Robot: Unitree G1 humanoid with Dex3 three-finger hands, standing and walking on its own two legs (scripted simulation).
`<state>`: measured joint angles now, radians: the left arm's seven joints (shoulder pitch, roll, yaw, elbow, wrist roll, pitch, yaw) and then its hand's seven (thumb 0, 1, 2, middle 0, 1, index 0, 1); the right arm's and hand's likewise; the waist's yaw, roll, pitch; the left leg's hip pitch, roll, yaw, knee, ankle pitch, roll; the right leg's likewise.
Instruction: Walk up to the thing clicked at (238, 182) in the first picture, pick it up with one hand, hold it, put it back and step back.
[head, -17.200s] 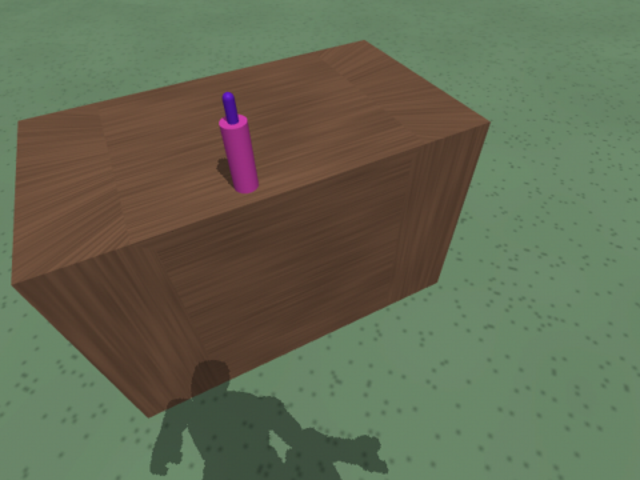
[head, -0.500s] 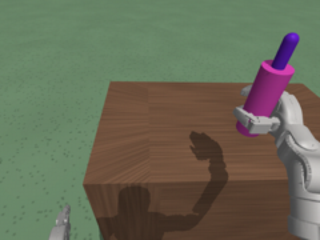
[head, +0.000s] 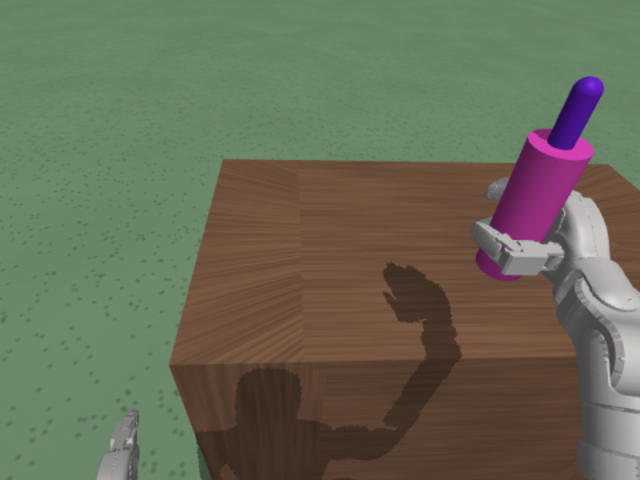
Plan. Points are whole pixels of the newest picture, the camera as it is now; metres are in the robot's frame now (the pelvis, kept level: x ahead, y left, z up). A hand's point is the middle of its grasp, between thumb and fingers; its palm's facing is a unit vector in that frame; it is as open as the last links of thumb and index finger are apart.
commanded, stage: hold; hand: right
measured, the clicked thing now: (537, 188) +0.33 -0.18 +0.27
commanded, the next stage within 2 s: crouch in 0.60 s
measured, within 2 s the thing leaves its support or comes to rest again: neither
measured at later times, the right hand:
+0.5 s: hand (500, 220) +0.35 -0.17 +0.22, palm faces +0.10 +1.00 -0.01, open 7.4 cm
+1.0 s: hand (496, 241) +0.35 -0.18 +0.18, palm faces +0.12 +0.99 +0.01, open 7.4 cm
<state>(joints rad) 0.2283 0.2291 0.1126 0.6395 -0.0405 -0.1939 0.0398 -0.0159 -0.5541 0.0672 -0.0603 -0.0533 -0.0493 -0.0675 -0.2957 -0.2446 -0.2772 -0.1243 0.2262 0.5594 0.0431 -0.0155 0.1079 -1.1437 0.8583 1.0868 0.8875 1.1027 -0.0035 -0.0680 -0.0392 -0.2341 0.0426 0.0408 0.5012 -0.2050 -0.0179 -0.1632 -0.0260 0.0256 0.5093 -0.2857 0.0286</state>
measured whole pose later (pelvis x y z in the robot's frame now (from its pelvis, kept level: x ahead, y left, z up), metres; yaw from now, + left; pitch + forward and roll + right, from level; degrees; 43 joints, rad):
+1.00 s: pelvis +0.01 +0.00 +0.00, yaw +0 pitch -2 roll +0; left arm 0.22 0.21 0.09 0.65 -0.04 -0.20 0.03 -0.02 -0.54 0.07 -0.05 -0.05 -0.05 -0.05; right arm -0.32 -0.25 -0.28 0.04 0.21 0.49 0.06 -0.02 0.11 -1.15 0.85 1.09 0.88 1.11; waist 0.01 -0.05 -0.03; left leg -0.25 0.05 0.04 0.51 -0.21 -0.02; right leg -0.18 -0.02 0.02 0.51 -0.29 0.02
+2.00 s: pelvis +0.00 -0.01 -0.01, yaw +2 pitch +4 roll +0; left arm 0.21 0.21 0.05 0.60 -0.02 -0.15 0.08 -0.01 -0.55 0.07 -0.07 -0.05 -0.05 -0.07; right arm -0.39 -0.30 -0.30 0.70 0.20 -0.20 0.16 -0.01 0.11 -1.15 0.85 1.10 0.88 1.12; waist 0.06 0.01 -0.03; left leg -0.44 0.04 0.01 0.59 -0.23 -0.02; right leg -0.36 -0.03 0.00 0.61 -0.33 0.02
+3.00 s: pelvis +0.00 -0.02 -0.05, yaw +2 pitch +13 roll +1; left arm 0.36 0.21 0.05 0.25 0.01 -0.11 0.03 -0.01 -0.57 0.08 -0.07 -0.05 -0.05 -0.08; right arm -0.44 -0.29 -0.33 0.82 0.14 -0.39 0.11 -0.01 0.12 -1.16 0.86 1.09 0.89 1.11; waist 0.10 0.04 -0.10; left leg -0.78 0.04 0.00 0.90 -0.35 -0.04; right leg -0.71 -0.03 0.00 0.96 -0.48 0.01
